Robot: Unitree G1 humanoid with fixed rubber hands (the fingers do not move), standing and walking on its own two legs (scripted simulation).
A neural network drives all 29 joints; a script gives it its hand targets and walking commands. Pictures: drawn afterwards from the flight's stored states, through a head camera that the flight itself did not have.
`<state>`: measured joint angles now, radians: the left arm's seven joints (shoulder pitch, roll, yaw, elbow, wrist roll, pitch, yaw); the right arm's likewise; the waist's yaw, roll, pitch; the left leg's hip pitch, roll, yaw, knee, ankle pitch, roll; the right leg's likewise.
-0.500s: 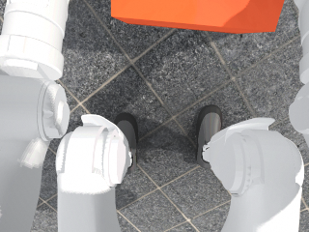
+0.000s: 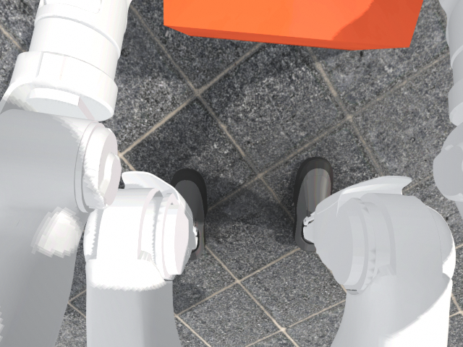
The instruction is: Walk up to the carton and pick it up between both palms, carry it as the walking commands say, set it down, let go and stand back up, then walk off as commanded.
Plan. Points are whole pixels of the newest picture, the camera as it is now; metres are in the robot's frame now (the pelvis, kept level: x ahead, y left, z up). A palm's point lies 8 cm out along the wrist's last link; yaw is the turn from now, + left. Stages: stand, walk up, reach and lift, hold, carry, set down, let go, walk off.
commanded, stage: reach and lift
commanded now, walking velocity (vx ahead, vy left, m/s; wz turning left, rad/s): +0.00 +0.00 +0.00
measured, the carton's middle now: out of the picture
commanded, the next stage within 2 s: none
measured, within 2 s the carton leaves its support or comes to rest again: leaves its support in 0.86 s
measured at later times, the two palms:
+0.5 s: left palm out of the picture +0.58 +0.12 -0.20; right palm out of the picture +0.55 -0.24 -0.21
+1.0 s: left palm out of the picture +0.58 +0.13 -0.18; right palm out of the picture +0.56 -0.23 -0.19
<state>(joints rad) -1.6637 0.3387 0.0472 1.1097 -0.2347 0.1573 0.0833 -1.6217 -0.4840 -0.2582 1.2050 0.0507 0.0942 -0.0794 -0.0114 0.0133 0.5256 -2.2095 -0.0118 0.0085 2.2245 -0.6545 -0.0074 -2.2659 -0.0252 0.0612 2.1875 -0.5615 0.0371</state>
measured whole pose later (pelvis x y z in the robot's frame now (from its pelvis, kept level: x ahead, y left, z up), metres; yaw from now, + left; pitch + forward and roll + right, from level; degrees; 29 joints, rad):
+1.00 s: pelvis -0.01 +0.00 +0.00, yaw +0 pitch +35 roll +1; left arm -1.65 0.34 0.05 0.99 -0.24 0.26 0.20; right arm -1.62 -0.49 -0.12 1.04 0.13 0.28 -0.14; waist -0.01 0.01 0.53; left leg -2.21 -0.02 0.01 2.23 -0.63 -0.01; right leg -2.26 -0.03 0.06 2.19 -0.54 0.03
